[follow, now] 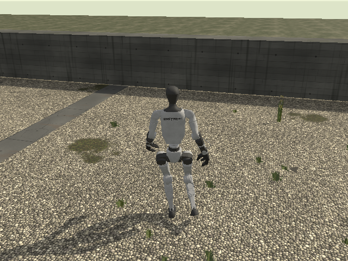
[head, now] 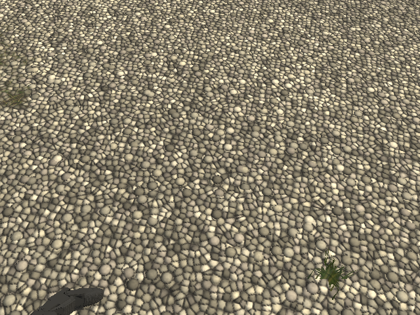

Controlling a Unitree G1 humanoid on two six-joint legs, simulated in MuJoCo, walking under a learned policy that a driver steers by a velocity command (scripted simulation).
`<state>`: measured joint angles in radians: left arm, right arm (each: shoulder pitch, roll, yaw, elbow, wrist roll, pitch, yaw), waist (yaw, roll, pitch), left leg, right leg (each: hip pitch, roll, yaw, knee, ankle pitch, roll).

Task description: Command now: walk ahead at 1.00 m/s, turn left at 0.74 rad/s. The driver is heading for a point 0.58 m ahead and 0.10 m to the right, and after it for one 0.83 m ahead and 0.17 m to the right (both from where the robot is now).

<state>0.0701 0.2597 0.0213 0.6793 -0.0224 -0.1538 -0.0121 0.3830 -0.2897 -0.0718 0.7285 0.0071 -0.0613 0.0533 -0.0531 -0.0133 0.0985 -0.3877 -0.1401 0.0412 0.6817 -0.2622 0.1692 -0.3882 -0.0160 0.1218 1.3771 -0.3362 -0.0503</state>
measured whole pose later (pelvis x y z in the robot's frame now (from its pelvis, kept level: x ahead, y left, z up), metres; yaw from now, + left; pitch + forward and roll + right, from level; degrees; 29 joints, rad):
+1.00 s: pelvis +0.70 -0.02 +0.02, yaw -19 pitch +1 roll -1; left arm 0.16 0.34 0.06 0.66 0.00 0.04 0.04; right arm 0.16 -0.25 -0.02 0.70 -0.02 -0.02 0.00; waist -0.03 -0.01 0.07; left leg -0.36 -0.04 -0.07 0.41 -0.05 0.03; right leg -0.47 0.03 0.09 1.00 -0.45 0.09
